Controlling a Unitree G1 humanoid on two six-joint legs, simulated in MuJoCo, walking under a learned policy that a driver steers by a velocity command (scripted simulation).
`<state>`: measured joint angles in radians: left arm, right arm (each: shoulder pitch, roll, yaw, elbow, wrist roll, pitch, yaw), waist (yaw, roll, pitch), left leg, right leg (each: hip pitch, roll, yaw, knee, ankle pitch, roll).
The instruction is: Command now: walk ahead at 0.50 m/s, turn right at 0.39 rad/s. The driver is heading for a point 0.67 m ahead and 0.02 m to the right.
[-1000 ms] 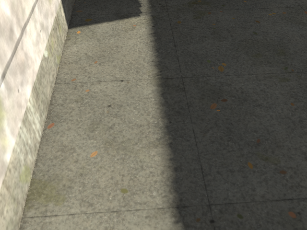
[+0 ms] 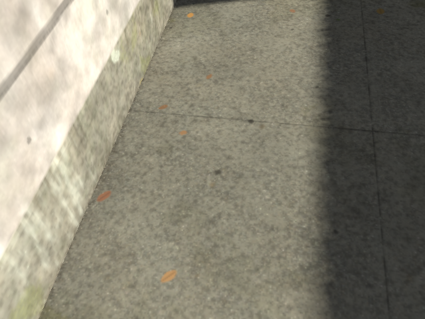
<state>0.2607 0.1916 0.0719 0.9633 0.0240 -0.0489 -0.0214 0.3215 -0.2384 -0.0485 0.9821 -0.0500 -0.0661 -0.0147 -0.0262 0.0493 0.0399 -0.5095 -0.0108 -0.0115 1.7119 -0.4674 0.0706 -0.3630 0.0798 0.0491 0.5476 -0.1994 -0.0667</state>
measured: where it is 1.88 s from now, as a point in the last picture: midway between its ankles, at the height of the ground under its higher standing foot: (269, 271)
